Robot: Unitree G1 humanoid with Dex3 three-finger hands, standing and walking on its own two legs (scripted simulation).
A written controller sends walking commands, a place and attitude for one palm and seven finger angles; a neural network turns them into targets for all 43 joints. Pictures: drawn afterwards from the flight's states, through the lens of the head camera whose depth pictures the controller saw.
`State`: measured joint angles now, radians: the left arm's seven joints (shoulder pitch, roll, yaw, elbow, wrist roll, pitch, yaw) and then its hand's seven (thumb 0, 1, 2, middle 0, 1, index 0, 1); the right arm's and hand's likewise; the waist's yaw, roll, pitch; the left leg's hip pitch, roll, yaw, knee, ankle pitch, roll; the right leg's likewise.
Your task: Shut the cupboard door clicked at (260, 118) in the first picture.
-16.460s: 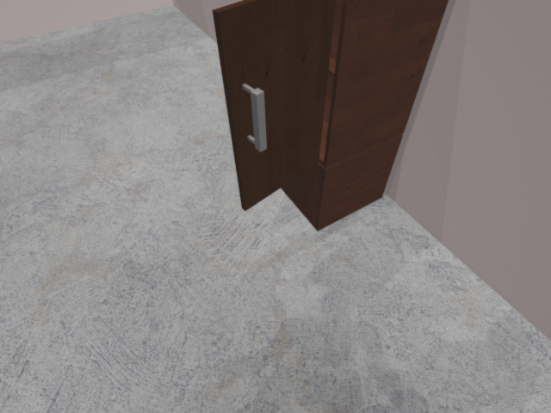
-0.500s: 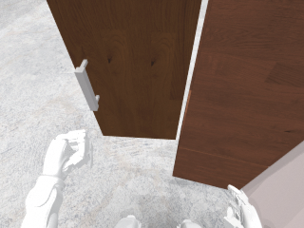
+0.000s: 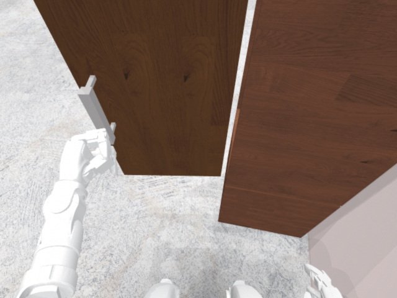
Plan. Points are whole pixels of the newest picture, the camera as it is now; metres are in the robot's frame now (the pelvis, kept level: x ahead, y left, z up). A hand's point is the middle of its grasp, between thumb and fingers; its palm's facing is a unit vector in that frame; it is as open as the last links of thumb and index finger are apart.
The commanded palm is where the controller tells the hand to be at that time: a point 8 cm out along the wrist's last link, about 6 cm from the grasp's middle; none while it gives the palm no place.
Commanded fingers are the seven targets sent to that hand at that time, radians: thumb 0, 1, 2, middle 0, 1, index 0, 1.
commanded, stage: bring the fist close to the handle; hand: left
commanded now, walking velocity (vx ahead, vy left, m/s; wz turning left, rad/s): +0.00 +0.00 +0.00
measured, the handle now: (101, 112) +0.50 +0.24 +0.06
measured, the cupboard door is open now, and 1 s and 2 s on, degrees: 100 99 81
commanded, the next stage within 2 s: push the door shut along its arc in 0.60 s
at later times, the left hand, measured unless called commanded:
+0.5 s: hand (108, 146) +0.40 +0.20 +0.06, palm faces +0.00 -1.00 +0.00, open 3.1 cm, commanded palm +0.37 +0.25 +0.07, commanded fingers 0.00 0.90 0.90 -1.30 -1.50 -1.30 -1.50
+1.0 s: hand (114, 134) +0.43 +0.19 +0.07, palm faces -0.08 -1.00 -0.01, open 3.1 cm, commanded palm +0.42 +0.24 +0.07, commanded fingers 0.00 0.90 0.90 -1.30 -1.50 -1.30 -1.50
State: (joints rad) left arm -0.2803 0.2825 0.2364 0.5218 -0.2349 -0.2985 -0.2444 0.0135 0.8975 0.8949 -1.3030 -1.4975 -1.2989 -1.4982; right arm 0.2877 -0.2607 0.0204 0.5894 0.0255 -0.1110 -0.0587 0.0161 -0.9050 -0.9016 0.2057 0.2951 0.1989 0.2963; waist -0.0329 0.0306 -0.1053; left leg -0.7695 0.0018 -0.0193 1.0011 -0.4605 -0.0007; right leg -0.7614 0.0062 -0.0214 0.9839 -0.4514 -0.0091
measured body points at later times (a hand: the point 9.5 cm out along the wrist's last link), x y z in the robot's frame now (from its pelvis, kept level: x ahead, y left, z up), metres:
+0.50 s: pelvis +0.00 +0.00 +0.00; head +0.08 +0.00 +0.44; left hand +0.39 +0.25 +0.07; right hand +0.08 -0.27 -0.11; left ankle +0.02 +0.12 -0.68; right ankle +0.02 -0.12 -0.68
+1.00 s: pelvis -0.01 +0.01 -0.01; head +0.08 +0.01 +0.44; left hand +0.43 +0.25 +0.07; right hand +0.09 -0.25 -0.12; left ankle +0.02 +0.12 -0.68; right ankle +0.02 -0.12 -0.68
